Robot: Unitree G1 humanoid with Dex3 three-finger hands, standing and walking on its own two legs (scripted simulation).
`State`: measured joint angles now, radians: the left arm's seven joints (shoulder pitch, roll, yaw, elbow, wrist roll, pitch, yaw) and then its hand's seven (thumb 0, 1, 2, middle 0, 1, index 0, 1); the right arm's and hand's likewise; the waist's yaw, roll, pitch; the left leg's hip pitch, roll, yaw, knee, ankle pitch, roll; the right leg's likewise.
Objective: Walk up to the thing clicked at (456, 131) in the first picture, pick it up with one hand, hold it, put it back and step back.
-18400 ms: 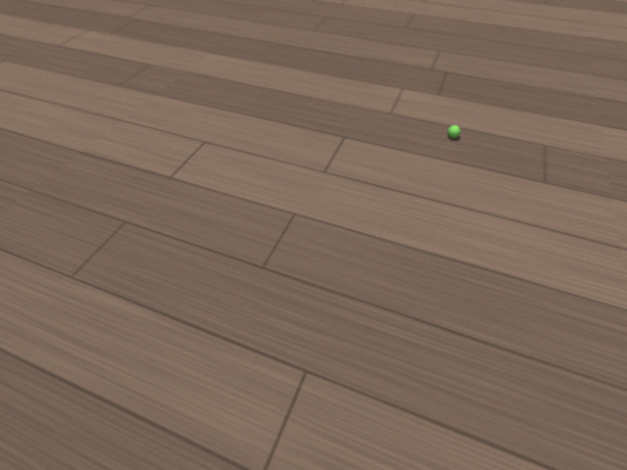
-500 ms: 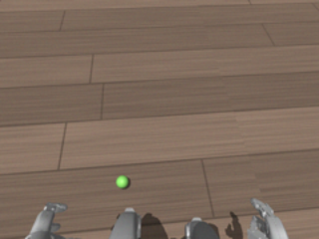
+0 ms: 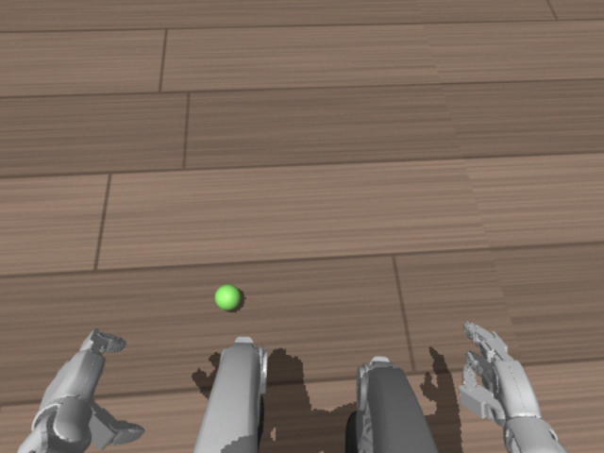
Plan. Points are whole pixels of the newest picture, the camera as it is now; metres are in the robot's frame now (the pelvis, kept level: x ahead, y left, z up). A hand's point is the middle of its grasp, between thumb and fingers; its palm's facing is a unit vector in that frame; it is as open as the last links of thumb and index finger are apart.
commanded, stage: rise first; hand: left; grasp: from above
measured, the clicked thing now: (227, 297) +0.41 +0.22 -0.55
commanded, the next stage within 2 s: approach in 1.62 s
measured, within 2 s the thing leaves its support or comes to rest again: neither
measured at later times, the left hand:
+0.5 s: hand (164, 330) +0.29 +0.29 -0.32, palm faces -0.45 -0.29 -0.84, open 14.1 cm
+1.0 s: hand (180, 312) +0.34 +0.29 -0.39, palm faces -0.44 -0.10 -0.89, open 14.3 cm
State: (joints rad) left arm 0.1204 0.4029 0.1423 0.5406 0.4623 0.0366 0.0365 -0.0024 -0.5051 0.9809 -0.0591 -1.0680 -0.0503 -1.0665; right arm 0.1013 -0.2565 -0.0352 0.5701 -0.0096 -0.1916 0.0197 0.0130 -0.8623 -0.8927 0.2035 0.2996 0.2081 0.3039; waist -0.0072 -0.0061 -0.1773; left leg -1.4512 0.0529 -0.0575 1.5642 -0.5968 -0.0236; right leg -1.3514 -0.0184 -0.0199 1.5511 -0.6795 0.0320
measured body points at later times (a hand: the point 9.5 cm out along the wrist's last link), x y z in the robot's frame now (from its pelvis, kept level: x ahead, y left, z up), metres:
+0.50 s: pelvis -0.06 +0.00 -0.17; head +0.14 +0.02 +0.23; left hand +0.31 +0.30 -0.27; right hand +0.07 -0.28 -0.31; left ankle +0.06 +0.13 -0.55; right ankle +0.02 -0.14 -0.55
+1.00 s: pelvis -0.06 +0.00 -0.24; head +0.14 +0.04 +0.16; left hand +0.36 +0.29 -0.34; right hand +0.03 -0.28 -0.36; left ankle +0.06 +0.13 -0.55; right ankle +0.02 -0.14 -0.55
